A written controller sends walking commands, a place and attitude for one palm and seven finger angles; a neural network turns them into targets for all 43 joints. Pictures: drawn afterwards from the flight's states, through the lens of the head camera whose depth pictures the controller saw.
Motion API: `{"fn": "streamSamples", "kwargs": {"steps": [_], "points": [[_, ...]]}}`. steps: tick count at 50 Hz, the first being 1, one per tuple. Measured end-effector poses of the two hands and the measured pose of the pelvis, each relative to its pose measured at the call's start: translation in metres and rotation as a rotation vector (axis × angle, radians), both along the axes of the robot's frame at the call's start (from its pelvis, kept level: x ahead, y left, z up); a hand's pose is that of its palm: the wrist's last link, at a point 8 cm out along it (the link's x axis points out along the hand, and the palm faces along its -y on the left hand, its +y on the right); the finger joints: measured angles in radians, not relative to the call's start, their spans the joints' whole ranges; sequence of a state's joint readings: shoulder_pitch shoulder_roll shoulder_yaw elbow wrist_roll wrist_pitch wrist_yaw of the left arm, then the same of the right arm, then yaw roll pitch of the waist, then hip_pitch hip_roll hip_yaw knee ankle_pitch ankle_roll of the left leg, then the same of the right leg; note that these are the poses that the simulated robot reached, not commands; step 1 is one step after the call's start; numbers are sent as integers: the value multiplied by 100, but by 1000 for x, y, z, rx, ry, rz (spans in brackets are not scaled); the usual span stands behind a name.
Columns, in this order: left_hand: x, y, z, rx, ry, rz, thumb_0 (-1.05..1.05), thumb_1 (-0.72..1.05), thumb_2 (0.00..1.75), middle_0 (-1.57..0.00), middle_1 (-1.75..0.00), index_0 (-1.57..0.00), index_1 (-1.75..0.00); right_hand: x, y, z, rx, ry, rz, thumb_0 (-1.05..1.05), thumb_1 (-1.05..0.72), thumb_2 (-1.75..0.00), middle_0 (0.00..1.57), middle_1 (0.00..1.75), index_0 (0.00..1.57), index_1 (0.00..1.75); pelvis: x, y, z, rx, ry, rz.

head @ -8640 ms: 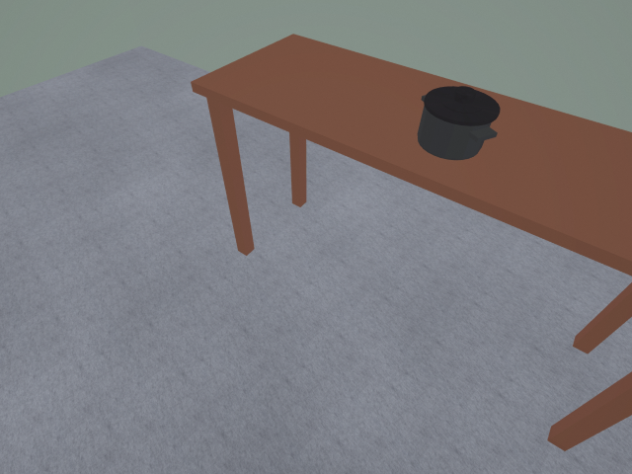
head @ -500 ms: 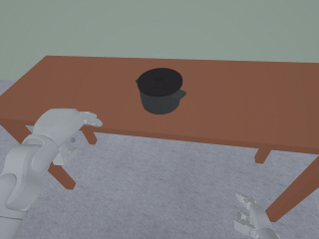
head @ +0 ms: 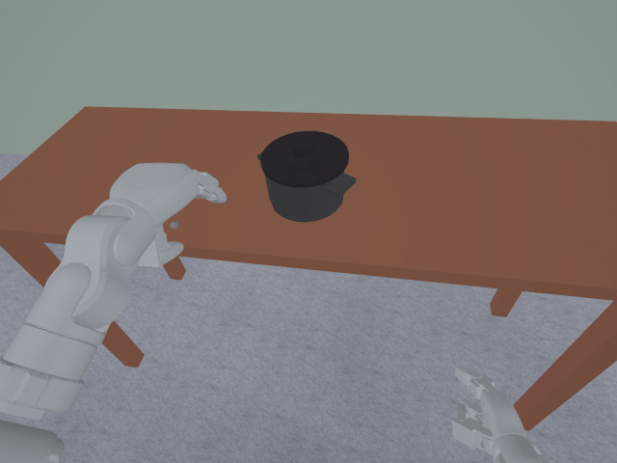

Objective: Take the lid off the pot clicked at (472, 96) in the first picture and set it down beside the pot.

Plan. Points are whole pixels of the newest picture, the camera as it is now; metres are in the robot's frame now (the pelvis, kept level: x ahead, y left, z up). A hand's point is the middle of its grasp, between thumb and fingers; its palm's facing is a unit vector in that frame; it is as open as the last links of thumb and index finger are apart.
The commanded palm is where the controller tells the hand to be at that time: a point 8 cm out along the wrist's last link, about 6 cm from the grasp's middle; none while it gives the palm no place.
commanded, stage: move the open hand above the knob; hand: left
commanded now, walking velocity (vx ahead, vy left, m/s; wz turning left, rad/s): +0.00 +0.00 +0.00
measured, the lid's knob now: (303, 146) +0.60 +0.09 +0.10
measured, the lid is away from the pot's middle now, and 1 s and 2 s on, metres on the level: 0.00 0.00 0.00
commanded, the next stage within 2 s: none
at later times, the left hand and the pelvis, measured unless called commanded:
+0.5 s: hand (224, 187) +0.42 +0.17 +0.15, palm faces -0.25 -0.04 -0.97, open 10.2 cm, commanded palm +0.41 +0.17 +0.23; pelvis +0.03 -0.01 +0.00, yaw -1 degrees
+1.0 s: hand (270, 149) +0.50 +0.12 +0.16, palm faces -0.29 -0.04 -0.96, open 10.2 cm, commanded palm +0.50 +0.12 +0.23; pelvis +0.05 -0.01 +0.00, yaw -1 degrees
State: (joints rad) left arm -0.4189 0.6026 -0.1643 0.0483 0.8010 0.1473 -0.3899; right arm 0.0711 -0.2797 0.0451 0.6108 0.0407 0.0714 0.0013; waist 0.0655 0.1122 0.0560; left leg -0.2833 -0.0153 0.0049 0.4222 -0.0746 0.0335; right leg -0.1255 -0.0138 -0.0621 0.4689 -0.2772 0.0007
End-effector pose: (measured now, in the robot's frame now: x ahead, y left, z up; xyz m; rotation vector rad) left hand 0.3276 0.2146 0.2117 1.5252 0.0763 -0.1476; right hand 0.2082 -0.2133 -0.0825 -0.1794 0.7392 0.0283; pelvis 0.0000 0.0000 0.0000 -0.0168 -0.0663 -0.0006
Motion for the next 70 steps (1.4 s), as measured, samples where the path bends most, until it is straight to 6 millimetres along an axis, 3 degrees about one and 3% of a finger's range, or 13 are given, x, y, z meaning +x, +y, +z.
{"fn": "streamSamples", "kwargs": {"steps": [22,29,37,44,54,60,70], "points": [[72,-36,2,-3,100,22,0,-35,152,-84,-8,-85,-9,-9,-40,-15,-2,112,-90,1,-90,-90,20,30,20,30,25,-14,-1,19,45,-12],[96,-53,-4,3,123,-1,0,-35,152,-84,-8,-85,-9,-8,-41,-20,3,150,-107,1,-90,-90,20,30,20,30,31,-15,-1,20,64,-10],[123,-71,8,-4,87,-12,0,-35,152,-84,-8,-85,-9,-11,-38,-26,28,188,-123,1,-90,-90,20,30,20,30,39,-14,-1,24,90,-15],[144,-79,0,6,142,16,0,-35,152,-84,-8,-85,-9,-20,-39,-32,33,231,-153,1,-90,-90,20,30,20,30,44,-13,-1,25,104,-19],[179,-99,9,-1,142,-4,0,-35,152,-84,-8,-85,-9,-48,-50,-37,2,304,-222,1,-90,-90,20,30,20,30,50,-11,-1,26,132,-25],[196,-112,4,10,176,-8,0,-35,152,-84,-8,-85,-9,-72,-56,-42,-13,367,-268,1,-90,-90,20,30,20,30,52,-9,0,26,150,-31],[228,-130,13,6,175,22,0,-35,152,-84,-8,-85,-9,-117,-60,-46,-28,460,-356,0,-90,-90,20,30,20,30,56,-7,-1,27,195,-47]]}}
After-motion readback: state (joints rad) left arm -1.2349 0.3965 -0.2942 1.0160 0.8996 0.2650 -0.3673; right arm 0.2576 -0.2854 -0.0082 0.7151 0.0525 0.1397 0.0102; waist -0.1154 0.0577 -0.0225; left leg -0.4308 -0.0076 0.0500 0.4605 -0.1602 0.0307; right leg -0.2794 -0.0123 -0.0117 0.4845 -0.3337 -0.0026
